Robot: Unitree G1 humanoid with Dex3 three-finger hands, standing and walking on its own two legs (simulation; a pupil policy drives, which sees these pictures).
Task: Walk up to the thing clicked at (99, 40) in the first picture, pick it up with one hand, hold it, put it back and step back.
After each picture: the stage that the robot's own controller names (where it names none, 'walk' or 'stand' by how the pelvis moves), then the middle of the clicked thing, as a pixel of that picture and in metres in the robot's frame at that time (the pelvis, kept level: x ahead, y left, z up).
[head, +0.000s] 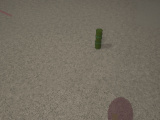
stand; (98, 39) +1.38 -0.18 -0.65
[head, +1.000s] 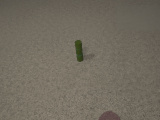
walk; (79, 51) +1.25 +0.13 -0.62
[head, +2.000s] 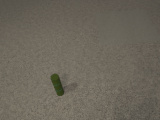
walk; (57, 85) +0.78 +0.30 -0.65
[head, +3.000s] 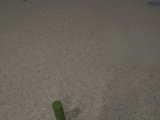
walk; (59, 112) +0.55 +0.23 -0.64
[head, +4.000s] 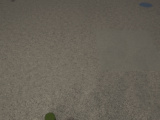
stand; out of the picture +0.47 +0.22 -0.65
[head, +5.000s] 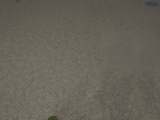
stand; out of the picture +0.44 +0.22 -0.64
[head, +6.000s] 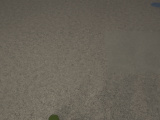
stand; out of the picture +0.44 +0.21 -0.65
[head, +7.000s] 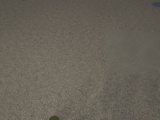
stand; out of the picture +0.43 +0.22 -0.65
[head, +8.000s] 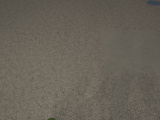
walk; out of the picture +0.41 +0.23 -0.65
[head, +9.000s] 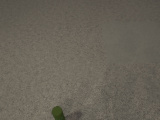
stand; (59, 117) +0.48 +0.23 -0.65
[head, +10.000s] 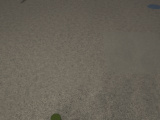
stand; out of the picture +0.47 +0.20 -0.65
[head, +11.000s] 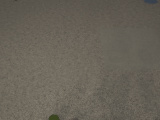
stand; out of the picture +0.44 +0.22 -0.65
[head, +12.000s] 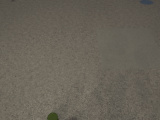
stand; out of the picture +0.46 +0.22 -0.66
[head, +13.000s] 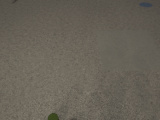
stand; out of the picture +0.47 +0.21 -0.65
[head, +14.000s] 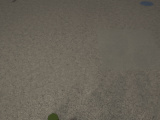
stand; out of the picture +0.46 +0.21 -0.66
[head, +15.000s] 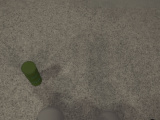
go down; (33, 75) +0.47 +0.25 -0.44
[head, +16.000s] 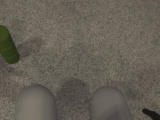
go down; (6, 47) +0.50 +0.32 -0.26
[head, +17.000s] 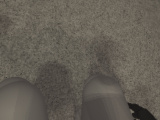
close in; out of the picture +0.46 +0.36 -0.20
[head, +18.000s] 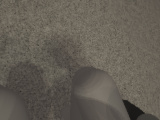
close; out of the picture +0.43 +0.39 -0.15
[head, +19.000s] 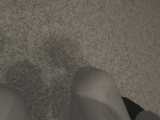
lift; out of the picture +0.39 +0.37 -0.15
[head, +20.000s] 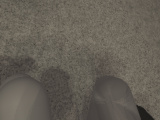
lift; out of the picture +0.30 +0.32 -0.12
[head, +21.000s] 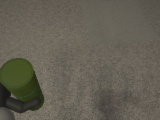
lift; (27, 90) +0.31 +0.18 +0.05
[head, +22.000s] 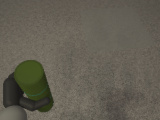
hold; (38, 91) +0.32 +0.15 +0.02
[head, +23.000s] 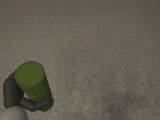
hold; (38, 91) +0.32 +0.16 +0.03
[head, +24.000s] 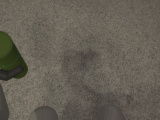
crouch; (10, 60) +0.41 +0.23 -0.04
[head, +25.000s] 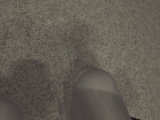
lower; out of the picture +0.41 +0.35 -0.18
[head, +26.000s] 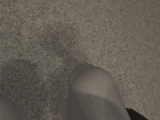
lower; out of the picture +0.42 +0.36 -0.16
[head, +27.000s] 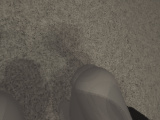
lower; out of the picture +0.41 +0.36 -0.16
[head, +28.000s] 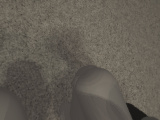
lower; out of the picture +0.39 +0.37 -0.16
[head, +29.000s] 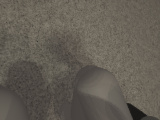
loosen; out of the picture +0.39 +0.36 -0.16
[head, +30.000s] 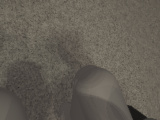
open; out of the picture +0.40 +0.35 -0.16
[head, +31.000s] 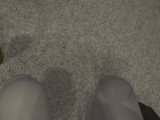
stand; out of the picture +0.42 +0.32 -0.20
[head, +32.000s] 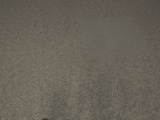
stand; out of the picture +0.39 +0.22 -0.57
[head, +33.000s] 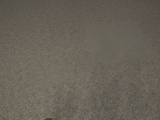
stand; out of the picture +0.42 +0.23 -0.60
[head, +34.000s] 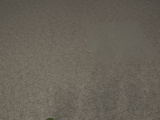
stand; out of the picture +0.41 +0.22 -0.60
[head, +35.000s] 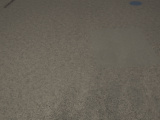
stand; out of the picture +0.43 +0.20 -0.65
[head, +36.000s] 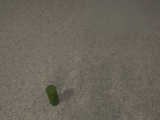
walk; (53, 96) +0.53 +0.20 -0.64
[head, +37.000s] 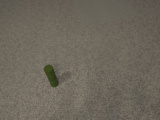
walk; (51, 76) +0.74 +0.31 -0.62
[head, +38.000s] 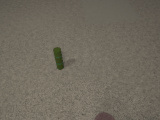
stand; (58, 59) +1.03 +0.27 -0.63
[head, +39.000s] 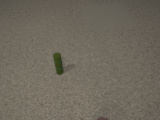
stand; (58, 64) +1.04 +0.26 -0.65
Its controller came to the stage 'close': yes
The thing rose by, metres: 0.67
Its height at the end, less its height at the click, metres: +0.00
